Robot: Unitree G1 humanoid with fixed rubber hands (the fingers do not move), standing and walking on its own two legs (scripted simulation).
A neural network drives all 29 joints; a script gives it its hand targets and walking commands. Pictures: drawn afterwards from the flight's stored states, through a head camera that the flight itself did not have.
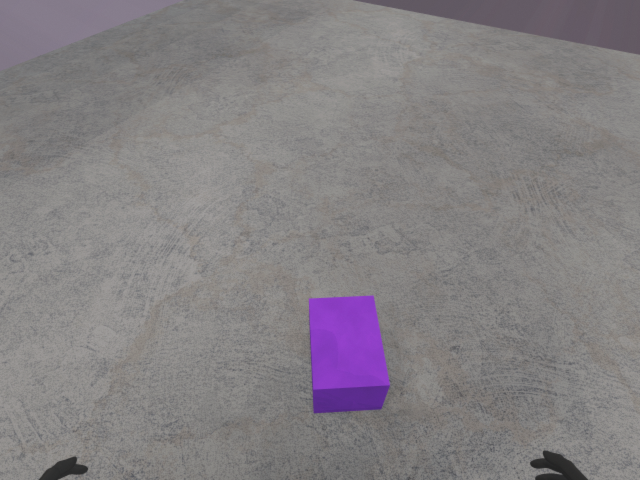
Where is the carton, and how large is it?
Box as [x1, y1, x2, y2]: [309, 296, 389, 412]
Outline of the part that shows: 373,296 309,298 310,345 314,412 381,408 389,386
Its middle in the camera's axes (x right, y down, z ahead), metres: +0.08 +0.35 +1.20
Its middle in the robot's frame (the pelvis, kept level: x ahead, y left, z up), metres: +0.61 -0.09 -0.65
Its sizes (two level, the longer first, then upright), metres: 0.289 0.207 0.189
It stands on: the floor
